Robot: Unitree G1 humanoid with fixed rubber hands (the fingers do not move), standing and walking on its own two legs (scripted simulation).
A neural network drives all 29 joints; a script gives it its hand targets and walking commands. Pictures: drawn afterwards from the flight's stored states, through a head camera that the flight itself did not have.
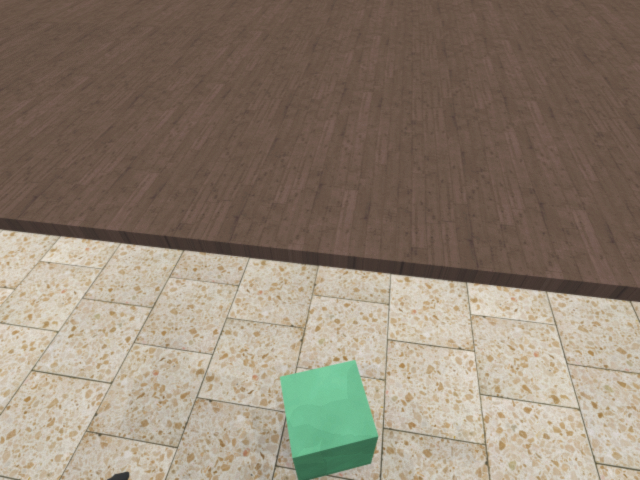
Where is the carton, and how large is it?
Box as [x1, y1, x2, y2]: [280, 360, 377, 479]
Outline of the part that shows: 354,360 280,377 292,457 298,479 310,479 370,463 377,439 377,433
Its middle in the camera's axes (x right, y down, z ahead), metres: +0.02 +0.52 +1.07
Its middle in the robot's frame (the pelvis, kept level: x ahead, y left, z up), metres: +0.42 +0.04 -0.66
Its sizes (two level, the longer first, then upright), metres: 0.210 0.200 0.250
